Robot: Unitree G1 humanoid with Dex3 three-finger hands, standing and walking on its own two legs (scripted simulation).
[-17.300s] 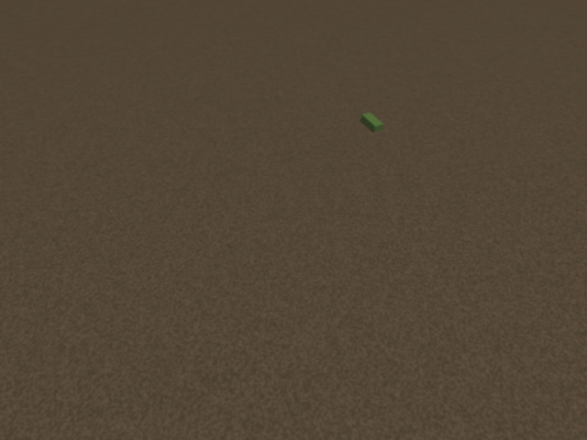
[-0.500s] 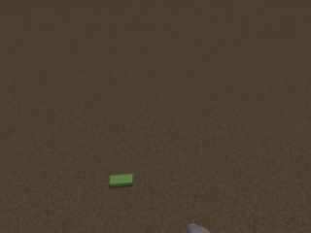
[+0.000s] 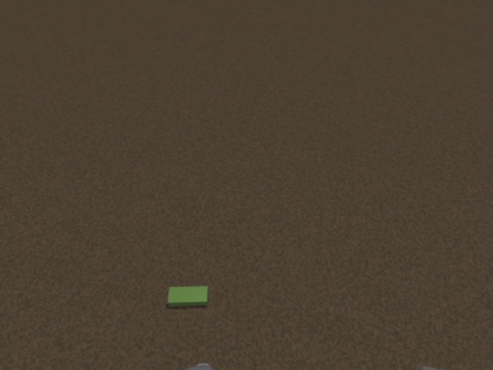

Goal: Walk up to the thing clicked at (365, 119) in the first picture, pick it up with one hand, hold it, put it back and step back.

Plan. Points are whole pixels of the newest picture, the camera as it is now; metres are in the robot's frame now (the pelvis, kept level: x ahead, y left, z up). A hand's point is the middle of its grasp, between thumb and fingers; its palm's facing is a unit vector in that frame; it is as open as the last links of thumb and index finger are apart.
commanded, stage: walk up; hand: left
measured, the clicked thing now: (188, 296) +0.49 +0.23 -0.73
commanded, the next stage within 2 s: none
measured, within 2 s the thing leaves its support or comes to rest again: neither
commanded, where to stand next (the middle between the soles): +0.11 -0.01 m, yaw +0 degrees
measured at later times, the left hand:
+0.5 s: hand out of the picture +0.08 +0.25 -0.13, palm faces -0.02 -0.94 -0.34, open 7.4 cm
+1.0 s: hand out of the picture +0.09 +0.25 -0.13, palm faces -0.04 -0.95 -0.32, open 7.4 cm
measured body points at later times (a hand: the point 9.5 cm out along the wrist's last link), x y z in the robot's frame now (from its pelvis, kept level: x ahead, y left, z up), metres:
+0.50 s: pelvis +0.00 +0.00 +0.03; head +0.01 +0.00 +0.48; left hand +0.08 +0.30 -0.10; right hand +0.11 -0.30 -0.10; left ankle +0.06 +0.12 -0.72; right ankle +0.00 -0.13 -0.72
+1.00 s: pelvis +0.01 +0.00 +0.03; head +0.03 +0.01 +0.48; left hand +0.09 +0.30 -0.11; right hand +0.08 -0.30 -0.10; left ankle +0.06 +0.12 -0.72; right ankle +0.00 -0.13 -0.72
